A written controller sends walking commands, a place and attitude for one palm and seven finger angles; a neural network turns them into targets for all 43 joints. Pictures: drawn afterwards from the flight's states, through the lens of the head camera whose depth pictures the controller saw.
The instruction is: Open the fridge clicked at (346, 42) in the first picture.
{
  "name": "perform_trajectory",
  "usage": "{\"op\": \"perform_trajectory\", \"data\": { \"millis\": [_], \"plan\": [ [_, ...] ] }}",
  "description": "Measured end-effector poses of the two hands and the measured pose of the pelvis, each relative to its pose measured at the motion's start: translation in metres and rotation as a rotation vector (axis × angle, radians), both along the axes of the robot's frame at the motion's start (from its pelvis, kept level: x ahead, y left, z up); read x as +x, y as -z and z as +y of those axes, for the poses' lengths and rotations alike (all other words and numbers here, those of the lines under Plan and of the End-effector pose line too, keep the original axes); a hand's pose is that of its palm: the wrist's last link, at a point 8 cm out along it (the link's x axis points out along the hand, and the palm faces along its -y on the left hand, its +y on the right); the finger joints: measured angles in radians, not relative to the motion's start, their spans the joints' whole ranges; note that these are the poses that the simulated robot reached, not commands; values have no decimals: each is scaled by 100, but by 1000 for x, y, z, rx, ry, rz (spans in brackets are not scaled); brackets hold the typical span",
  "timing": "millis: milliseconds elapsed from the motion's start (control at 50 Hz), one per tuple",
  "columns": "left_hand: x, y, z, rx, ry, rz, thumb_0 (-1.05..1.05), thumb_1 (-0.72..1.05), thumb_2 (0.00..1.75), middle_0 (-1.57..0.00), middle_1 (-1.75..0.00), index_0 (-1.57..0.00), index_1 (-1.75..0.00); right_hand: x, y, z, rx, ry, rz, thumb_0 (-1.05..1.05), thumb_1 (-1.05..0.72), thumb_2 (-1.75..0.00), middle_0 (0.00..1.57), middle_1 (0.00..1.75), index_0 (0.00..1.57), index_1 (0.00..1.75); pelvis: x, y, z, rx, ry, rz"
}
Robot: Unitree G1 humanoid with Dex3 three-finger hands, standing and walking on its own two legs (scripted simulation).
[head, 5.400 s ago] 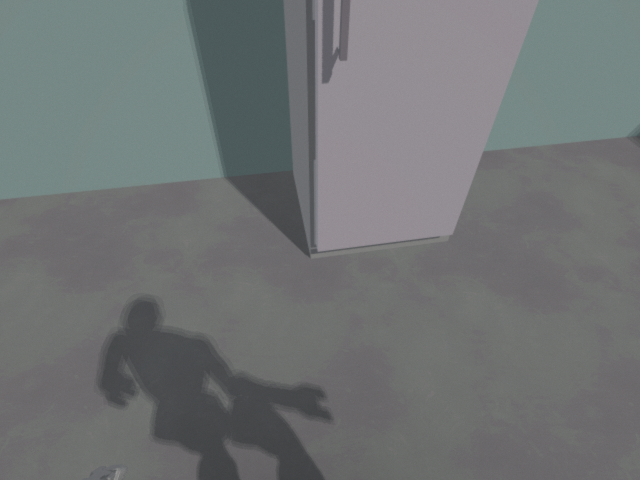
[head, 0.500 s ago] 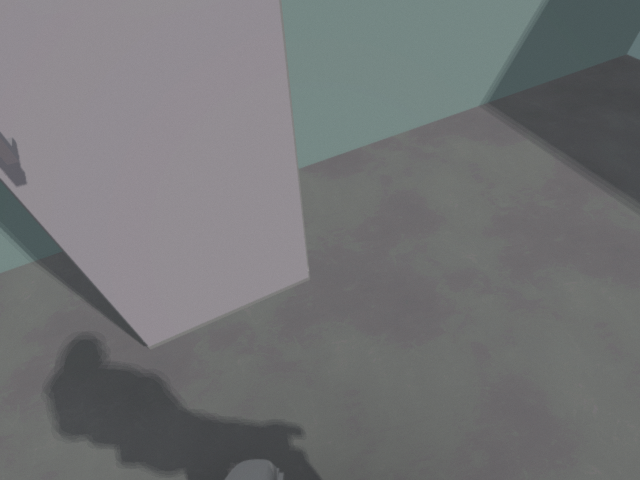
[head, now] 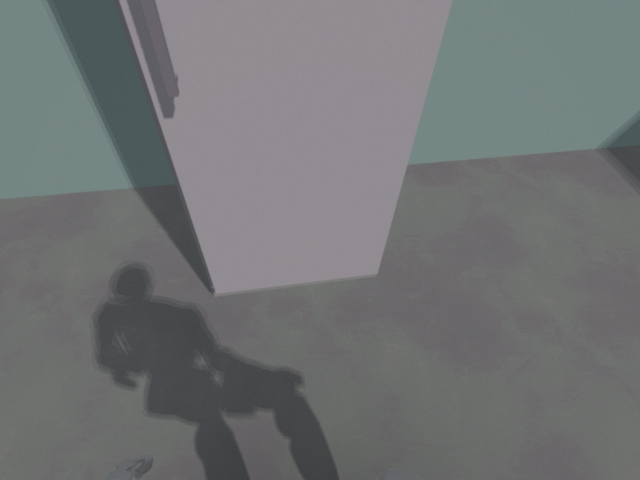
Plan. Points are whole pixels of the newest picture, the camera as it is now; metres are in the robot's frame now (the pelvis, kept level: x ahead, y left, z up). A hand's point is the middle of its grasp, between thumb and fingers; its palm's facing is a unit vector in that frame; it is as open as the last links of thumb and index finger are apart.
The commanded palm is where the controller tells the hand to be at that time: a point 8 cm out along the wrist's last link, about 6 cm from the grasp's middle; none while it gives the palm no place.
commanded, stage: turn to face it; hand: left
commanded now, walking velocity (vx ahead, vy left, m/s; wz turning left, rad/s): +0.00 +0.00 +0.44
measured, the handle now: (152, 8) +0.73 +0.30 +0.22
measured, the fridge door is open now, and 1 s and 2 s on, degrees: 0 0 0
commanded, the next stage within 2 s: take the last steps up to it in 0.32 s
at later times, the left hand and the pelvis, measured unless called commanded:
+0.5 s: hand out of the picture -0.05 +0.19 -0.18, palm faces +0.28 -0.93 -0.23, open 7.4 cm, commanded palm none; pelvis -0.04 -0.01 -0.01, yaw +14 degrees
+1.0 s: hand out of the picture +0.04 +0.23 -0.17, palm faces +0.27 -0.95 -0.16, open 7.4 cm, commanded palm none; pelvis +0.03 +0.04 +0.00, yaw +16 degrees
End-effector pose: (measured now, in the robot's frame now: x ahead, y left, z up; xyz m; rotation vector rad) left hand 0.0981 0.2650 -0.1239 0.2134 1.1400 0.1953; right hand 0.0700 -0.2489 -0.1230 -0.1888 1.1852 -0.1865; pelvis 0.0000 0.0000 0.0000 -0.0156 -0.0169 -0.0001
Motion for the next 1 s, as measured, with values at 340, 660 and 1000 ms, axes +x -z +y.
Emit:
{"op": "perform_trajectory", "data": {
  "millis": [340, 660, 1000],
  "plan": [
    [-84, -8, -48, 2, -150, -5, 0, 90, 90, -20, -30, -20, -30, -14, 23, -36, 30, -118, 111, 1, -91, -90, 20, 30, 19, 30, -23, 2, -32, 36, -188, -14],
    [-220, 29, 3, -116, -332, 255, 0, 91, 90, -20, -30, -20, -30, 6, -7, 60, -25, -288, 4, 0, -91, -90, 20, 30, 20, 30, -39, -1, 26, -16, -256, -16],
    [-73, 18, 14, -128, -252, 107, 0, 91, 90, -20, -30, -20, -30, -89, 8, 77, 42, -106, 361, 0, -91, -90, 20, 30, 20, 30, 31, -3, 43, 19, -271, -12]
  ]
}}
